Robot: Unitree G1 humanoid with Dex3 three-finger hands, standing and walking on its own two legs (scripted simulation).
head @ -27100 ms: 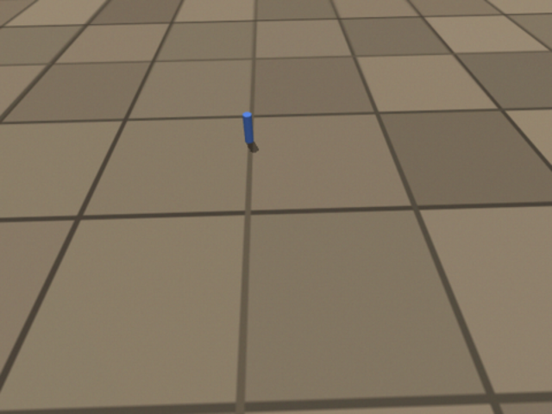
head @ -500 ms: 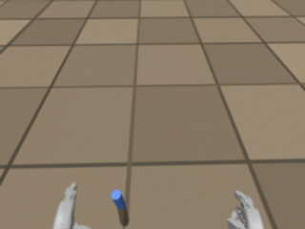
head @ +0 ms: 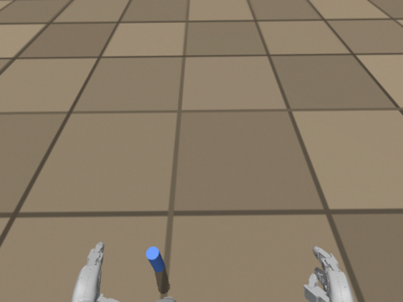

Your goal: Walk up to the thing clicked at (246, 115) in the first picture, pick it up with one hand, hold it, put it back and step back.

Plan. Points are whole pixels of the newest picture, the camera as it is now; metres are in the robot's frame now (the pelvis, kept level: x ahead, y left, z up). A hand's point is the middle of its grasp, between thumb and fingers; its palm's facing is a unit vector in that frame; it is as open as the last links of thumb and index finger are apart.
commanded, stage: home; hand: left
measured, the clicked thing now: (156, 260) +0.39 +0.22 -0.63
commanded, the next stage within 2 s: stand in 1.16 s
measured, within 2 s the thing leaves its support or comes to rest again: neither
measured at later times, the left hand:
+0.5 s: hand (119, 292) +0.16 +0.18 -0.05, palm faces +0.09 -0.96 -0.28, open 17.7 cm
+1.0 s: hand (115, 291) +0.16 +0.19 -0.06, palm faces +0.09 -0.96 -0.28, open 17.6 cm
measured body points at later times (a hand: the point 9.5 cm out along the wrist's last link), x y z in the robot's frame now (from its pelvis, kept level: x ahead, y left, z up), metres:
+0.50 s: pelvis -0.01 +0.00 +0.00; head +0.01 +0.00 +0.45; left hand +0.15 +0.23 -0.03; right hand +0.15 -0.24 -0.07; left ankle +0.02 +0.14 -0.69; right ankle +0.00 -0.12 -0.69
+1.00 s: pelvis -0.01 +0.01 +0.00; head +0.01 +0.01 +0.45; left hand +0.16 +0.24 -0.04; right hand +0.15 -0.23 -0.07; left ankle +0.02 +0.14 -0.69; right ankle +0.00 -0.12 -0.69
